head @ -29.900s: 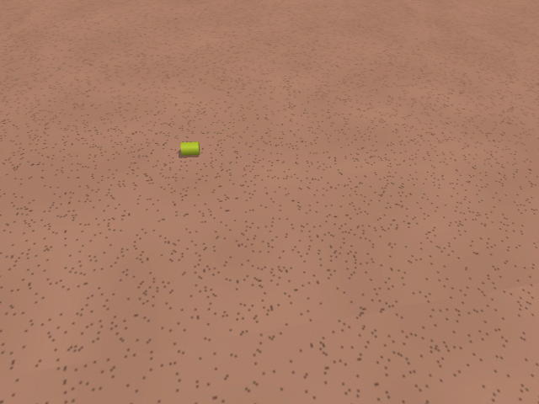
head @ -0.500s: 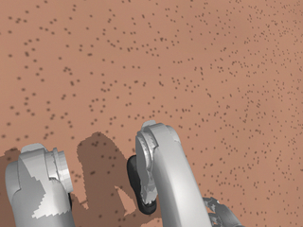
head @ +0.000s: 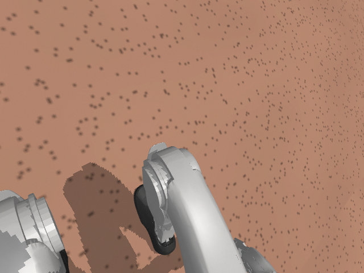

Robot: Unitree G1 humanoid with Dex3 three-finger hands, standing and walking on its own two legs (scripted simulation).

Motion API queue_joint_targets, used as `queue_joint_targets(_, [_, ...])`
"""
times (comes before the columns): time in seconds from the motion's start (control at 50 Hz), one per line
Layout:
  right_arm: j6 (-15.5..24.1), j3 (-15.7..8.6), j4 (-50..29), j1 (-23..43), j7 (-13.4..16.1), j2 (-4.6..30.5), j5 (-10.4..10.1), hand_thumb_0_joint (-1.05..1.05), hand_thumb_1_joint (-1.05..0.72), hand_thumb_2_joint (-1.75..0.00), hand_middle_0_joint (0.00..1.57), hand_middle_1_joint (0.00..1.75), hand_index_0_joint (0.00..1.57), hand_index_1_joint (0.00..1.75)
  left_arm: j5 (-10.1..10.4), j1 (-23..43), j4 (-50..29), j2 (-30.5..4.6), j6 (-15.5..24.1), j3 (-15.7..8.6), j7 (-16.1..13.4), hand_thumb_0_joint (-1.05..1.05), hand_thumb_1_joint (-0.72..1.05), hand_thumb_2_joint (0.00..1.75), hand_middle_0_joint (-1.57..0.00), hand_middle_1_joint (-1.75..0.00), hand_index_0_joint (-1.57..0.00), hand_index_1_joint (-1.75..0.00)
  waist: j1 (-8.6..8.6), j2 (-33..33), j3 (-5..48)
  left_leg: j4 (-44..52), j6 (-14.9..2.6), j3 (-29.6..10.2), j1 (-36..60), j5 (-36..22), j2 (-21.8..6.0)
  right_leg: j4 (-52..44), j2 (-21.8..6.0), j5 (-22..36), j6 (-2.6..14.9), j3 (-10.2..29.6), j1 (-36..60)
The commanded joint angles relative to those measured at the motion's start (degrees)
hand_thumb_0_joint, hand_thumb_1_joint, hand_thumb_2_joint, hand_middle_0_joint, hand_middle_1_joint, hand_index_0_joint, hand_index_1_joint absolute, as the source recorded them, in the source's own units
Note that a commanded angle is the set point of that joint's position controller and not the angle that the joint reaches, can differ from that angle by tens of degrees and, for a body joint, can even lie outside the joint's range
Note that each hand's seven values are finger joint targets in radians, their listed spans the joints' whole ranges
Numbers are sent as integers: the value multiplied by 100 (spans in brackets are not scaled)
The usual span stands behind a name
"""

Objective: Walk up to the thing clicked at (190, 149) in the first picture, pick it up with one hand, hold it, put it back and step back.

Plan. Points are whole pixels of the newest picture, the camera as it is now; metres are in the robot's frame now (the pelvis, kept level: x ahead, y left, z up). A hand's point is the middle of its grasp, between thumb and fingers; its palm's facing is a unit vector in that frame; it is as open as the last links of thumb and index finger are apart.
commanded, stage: rest palm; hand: left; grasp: from above
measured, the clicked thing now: out of the picture +0.48 +0.36 -0.27
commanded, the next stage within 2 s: close in 1.80 s
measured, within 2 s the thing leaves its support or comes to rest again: neither
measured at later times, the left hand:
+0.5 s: hand out of the picture +0.46 +0.35 -0.23, palm faces -0.44 -0.17 -0.88, open 14.0 cm
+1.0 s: hand out of the picture +0.47 +0.35 -0.24, palm faces -0.43 -0.16 -0.89, open 13.9 cm
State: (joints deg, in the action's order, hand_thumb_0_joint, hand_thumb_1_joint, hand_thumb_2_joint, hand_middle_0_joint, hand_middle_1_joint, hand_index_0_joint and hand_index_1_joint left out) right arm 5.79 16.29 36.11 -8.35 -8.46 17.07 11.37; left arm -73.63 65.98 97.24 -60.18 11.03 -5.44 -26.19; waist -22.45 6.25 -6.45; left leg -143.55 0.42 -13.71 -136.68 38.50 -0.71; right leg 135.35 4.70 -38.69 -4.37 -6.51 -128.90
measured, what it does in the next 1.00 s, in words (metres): stands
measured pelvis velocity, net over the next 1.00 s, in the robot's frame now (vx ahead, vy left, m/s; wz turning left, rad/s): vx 0.00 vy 0.00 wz -0.04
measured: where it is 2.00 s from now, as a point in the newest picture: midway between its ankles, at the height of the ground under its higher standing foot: (113, 254)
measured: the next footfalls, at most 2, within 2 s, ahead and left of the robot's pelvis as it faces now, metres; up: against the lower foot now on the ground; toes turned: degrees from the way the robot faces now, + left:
none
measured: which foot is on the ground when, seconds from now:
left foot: down 0.00-1.00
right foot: down 0.00-1.00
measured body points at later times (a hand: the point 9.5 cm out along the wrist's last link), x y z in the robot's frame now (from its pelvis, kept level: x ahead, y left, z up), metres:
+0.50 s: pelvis +0.00 +0.00 +0.00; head +0.28 +0.13 +0.33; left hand +0.48 +0.36 -0.18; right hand +0.08 -0.26 -0.06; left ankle +0.07 +0.13 -0.27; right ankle +0.11 -0.13 -0.27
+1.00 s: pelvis +0.00 +0.00 +0.00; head +0.28 +0.14 +0.32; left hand +0.49 +0.35 -0.19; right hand +0.06 -0.25 -0.05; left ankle +0.07 +0.13 -0.27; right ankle +0.11 -0.13 -0.27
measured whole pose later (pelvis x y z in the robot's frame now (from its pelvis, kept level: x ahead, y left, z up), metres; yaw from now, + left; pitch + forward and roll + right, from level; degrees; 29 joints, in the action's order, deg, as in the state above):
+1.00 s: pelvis +0.00 +0.00 +0.00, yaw -2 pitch +28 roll -15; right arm 9.1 19.6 35.0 -5.5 -10.5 19.3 13.3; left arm -73.1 65.0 98.6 -63.8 12.5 -5.3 -30.4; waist -22.9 9.1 -9.6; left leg -145.2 0.8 -16.4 -135.0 40.2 -1.1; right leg 135.0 5.3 -38.9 -4.3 -8.7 -126.9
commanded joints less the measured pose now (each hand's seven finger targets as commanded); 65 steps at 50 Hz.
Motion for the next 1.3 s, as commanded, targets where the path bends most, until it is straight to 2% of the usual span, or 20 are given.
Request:
queue_joint_targets(0.0, [50, -518, -76, -966, 129, 1905, 14, 0, -89, -90, 20, 30, 20, 30, 82, 1349, -926, -1490, 67, -122, -171, 0, -49, 94, -15, -89, -13, -91, 14, -3050, 3782, 1444, -79, 538, 3309, -1064, -143, -1122, 85, 1375, 587, -784, 1844])
queue_joint_targets(0.06, [69, -501, -99, -994, 92, 1948, 36, 0, -89, -90, 20, 30, 20, 30, 51, 1219, -966, -1572, 108, -218, -180, 0, -49, 94, -14, -89, -13, -91, -20, -3086, 3687, 1365, -84, 554, 3286, -1195, -145, -1112, 105, 1465, 578, -791, 1889])
queue_joint_targets(0.1, [51, -473, -42, -973, 83, 1910, 30, 0, -89, -90, 20, 30, 20, 30, 99, 1294, -1290, -1693, 154, -253, -251, 0, -49, 95, -16, -86, -14, -88, 133, -3300, 3996, 1379, -65, 561, 3414, -1401, -161, -1098, 108, 1654, 585, -792, 2070])
queue_joint_targets(0.14, [84, -450, -37, -1006, 27, 1910, 67, 0, -89, -90, 20, 30, 20, 30, 110, 1038, -906, -1458, 122, -170, -270, 0, -51, 95, -14, -87, -12, -89, -2, -3152, 3690, 1301, -79, 542, 3354, -1464, -179, -1086, 117, 1683, 579, -826, 1946])
queue_joint_targets(0.22, [100, -481, 18, -981, -6, 1959, 59, 0, -89, -90, 20, 30, 20, 30, 150, 1172, -1133, -1557, 160, -215, -322, 0, -49, 94, -14, -87, -12, -89, 27, -3180, 3742, 1338, -64, 504, 3378, -1466, -189, -1110, 124, 1674, 584, -856, 1964])
queue_joint_targets(0.3, [148, -452, 68, -964, -78, 1920, 73, 0, -90, -90, 20, 30, 20, 30, 174, 1133, -930, -1330, 149, -35, -295, 0, -49, 94, -14, -87, -12, -89, -82, -3105, 3561, 1304, -93, 486, 3300, -1375, -217, -1104, 154, 1658, 550, -833, 1984])
queue_joint_targets(0.36, [174, -448, 12, -909, -69, 1977, 79, 0, -89, -90, 20, 30, 20, 30, 255, 1221, -960, -1410, 203, -62, -298, 0, -49, 94, -14, -88, -12, -90, -106, -2853, 3576, 1255, -126, 476, 3159, -1229, -222, -1194, 158, 1589, 520, -831, 2080])
queue_joint_targets(0.5, [199, -386, -5, -827, -66, 1993, 153, 0, -89, -90, 20, 30, 20, 30, 114, 1241, -726, -1491, 322, 8, -431, 0, -47, 93, -14, -91, -13, -92, -150, -2904, 3529, 1283, -108, 468, 3188, -1084, -228, -1181, 175, 1506, 517, -875, 2160])
queue_joint_targets(0.56, [209, -377, -27, -758, -55, 2015, 142, 0, -89, -90, 20, 30, 20, 30, 169, 1411, -865, -1546, 353, -30, -530, 0, -46, 92, -14, -91, -13, -92, -129, -2963, 3535, 1310, -89, 439, 3209, -1097, -232, -1167, 166, 1508, 525, -914, 2057])
queue_joint_targets(0.62, [232, -356, -15, -762, -74, 2024, 159, 0, -90, -90, 20, 30, 20, 30, 33, 1288, -651, -1499, 287, 49, -572, 0, -48, 93, -15, -90, -13, -91, -179, -3070, 3524, 1319, -59, 405, 3423, -1274, -254, -1107, 175, 1609, 538, -934, 2028])
queue_joint_targets(0.76, [277, -288, -41, -696, -86, 2043, 191, 0, -90, -90, 20, 30, 20, 30, 64, 1259, -555, -1649, 174, -3, -700, 0, -47, 92, -14, -92, -13, -93, -139, -3129, 3541, 1273, -72, 438, 3366, -1380, -279, -1147, 209, 1754, 518, -894, 2205])
queue_joint_targets(0.92, [311, -247, -82, -668, -108, 2119, 191, 0, -90, -90, 20, 30, 20, 30, 142, 1190, -496, -1596, 116, 32, -622, 0, -47, 91, -12, -94, -12, -94, -218, -3168, 3311, 1351, -34, 331, 3354, -1232, -282, -1041, 179, 1575, 537, -960, 1965])
queue_joint_targets(0.96, [317, -240, -46, -700, -110, 2157, 174, 0, -90, -90, 20, 30, 20, 30, 102, 1254, -469, -1775, 110, -56, -600, 0, -47, 92, -12, -94, -12, -94, -199, -3213, 3305, 1366, -23, 304, 3367, -1205, -286, -1027, 165, 1550, 544, -963, 1923])
queue_joint_targets(0.98, [322, -217, -91, -690, -112, 2138, 192, 0, -90, -90, 20, 30, 20, 30, 132, 1524, -885, -1786, 150, -7, -590, 0, -45, 90, -13, -93, -13, -93, -197, -3368, 3445, 1353, -25, 328, 3415, -1296, -287, -1055, 183, 1634, 542, -959, 2024])
queue_joint_targets(1.0, [319, -227, -80, -663, -103, 2149, 181, 0, -90, -90, 20, 30, 20, 30, 151, 1181, -356, -1807, 108, -88, -601, 0, -46, 91, -14, -91, -13, -92, -202, -3106, 3294, 1354, -43, 318, 3264, -1112, -287, -1076, 170, 1506, 542, -951, 2015])
queue_joint_targets(1.06, [329, -210, -107, -641, -102, 2136, 183, 0, -90, -90, 20, 30, 20, 30, 191, 1196, -470, -1701, 142, 5, -542, 0, -44, 91, -15, -92, -14, -93, -235, -2968, 3178, 1309, -71, 354, 3101, -988, -290, -1152, 194, 1430, 522, -933, 2014])
queue_joint_targets(1.1, [341, -214, -79, -653, -97, 2113, 178, 0, -90, -90, 20, 30, 20, 30, 194, 1273, -622, -1635, 169, 97, -506, 0, -44, 89, -14, -92, -14, -92, -239, -3056, 3210, 1321, -69, 360, 3172, -1058, -292, -1177, 212, 1502, 520, -920, 2081])
queue_joint_targets(1.12, [338, -238, -41, -718, -93, 2174, 174, 0, -90, -90, 20, 30, 20, 30, 193, 1205, -580, -1814, 166, -71, -519, 0, -44, 89, -14, -92, -14, -92, -196, -3043, 3262, 1357, -47, 304, 3200, -1070, -290, -1117, 186, 1490, 523, -963, 2043])
queue_joint_targets(1.2, [328, -204, -104, -701, -108, 2154, 189, 0, -90, -90, 20, 30, 20, 30, 220, 1260, -723, -1689, 226, 85, -436, 0, -42, 89, -15, -91, -15, -91, -262, -2965, 3278, 1296, -68, 324, 3215, -1178, -304, -1153, 210, 1565, 507, -954, 2128])
queue_joint_targets(1.28, [330, -195, -72, -720, -103, 2163, 208, 0, -89, -90, 20, 30, 20, 30, 222, 1130, -633, -1721, 269, 21, -467, 0, -42, 88, -15, -92, -15, -92, -193, -3125, 3224, 1361, -22, 273, 3363, -1276, -301, -1095, 175, 1594, 520, -1004, 2035])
